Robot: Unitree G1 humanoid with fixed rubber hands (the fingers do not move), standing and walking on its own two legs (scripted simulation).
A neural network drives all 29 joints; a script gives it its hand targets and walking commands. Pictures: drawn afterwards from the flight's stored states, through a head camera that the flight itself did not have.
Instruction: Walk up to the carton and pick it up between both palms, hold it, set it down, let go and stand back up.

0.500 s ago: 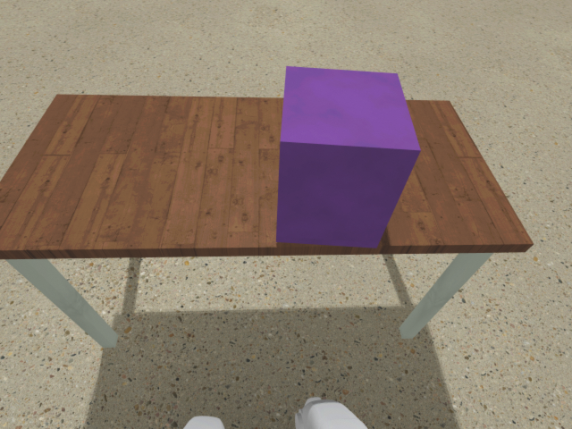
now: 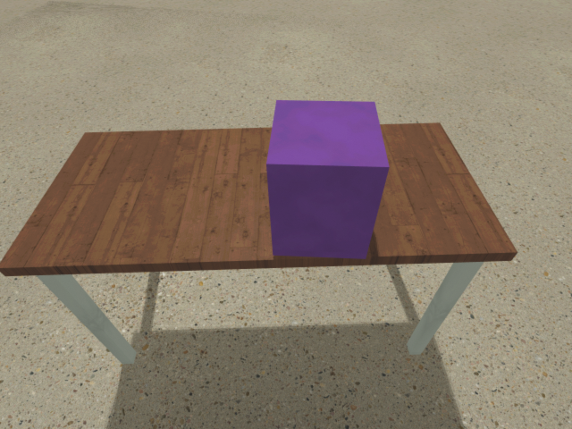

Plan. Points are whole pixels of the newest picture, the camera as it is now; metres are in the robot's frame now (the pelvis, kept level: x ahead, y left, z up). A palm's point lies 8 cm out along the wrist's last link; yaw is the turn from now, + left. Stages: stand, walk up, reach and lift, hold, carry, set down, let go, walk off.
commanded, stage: walk up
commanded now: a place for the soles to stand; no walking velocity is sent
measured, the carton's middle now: (322, 181) +0.60 -0.08 -0.01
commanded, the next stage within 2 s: none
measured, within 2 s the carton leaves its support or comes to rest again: neither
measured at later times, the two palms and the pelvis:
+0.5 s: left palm out of the picture -0.08 +0.38 -0.12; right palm out of the picture -0.03 -0.23 -0.09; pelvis -0.09 +0.07 +0.01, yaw +0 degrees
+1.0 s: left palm out of the picture -0.01 +0.43 -0.12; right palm out of the picture -0.07 -0.19 -0.09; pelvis -0.06 +0.12 +0.00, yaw -1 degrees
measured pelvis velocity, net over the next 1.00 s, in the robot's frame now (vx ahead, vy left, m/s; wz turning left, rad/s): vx -0.06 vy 0.12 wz -0.01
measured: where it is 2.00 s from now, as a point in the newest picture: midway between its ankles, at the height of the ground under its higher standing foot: outside the picture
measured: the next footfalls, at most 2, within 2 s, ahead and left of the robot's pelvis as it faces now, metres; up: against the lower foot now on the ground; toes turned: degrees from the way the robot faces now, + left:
left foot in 0.16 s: +0.06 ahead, +0.16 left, +0.00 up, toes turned -5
right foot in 0.56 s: -0.08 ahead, -0.04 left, +0.00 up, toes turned +3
